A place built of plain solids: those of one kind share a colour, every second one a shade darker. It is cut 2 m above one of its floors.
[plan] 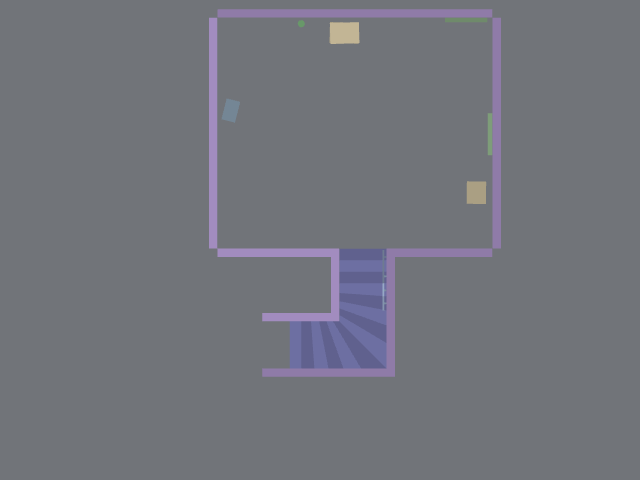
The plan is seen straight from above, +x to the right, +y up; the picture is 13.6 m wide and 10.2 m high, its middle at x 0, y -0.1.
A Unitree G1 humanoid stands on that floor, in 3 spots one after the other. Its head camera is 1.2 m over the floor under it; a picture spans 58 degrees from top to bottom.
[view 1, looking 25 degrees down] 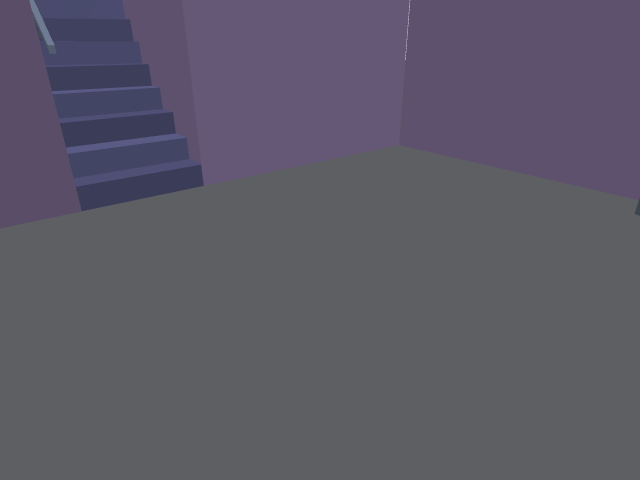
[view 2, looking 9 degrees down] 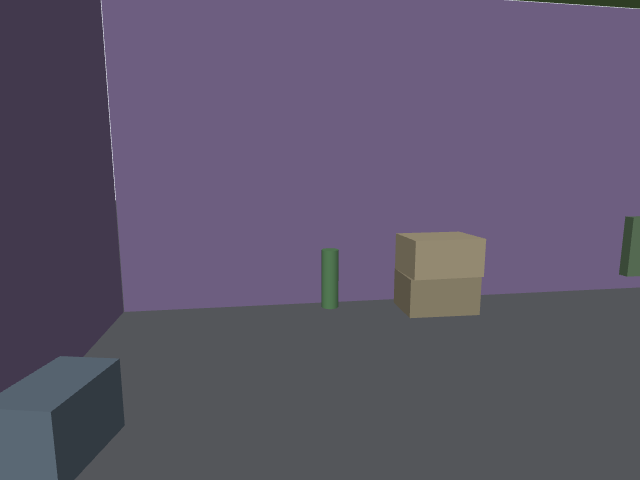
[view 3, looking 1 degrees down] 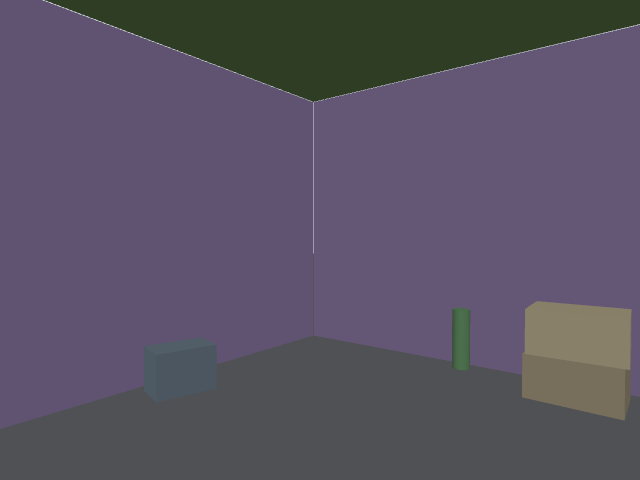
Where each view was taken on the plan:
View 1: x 1.94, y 3.26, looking -129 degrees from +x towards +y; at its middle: ground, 2.84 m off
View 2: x -1.07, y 0.81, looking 81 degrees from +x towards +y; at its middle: wall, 3.92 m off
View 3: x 0.97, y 0.71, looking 128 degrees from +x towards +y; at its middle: wall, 4.97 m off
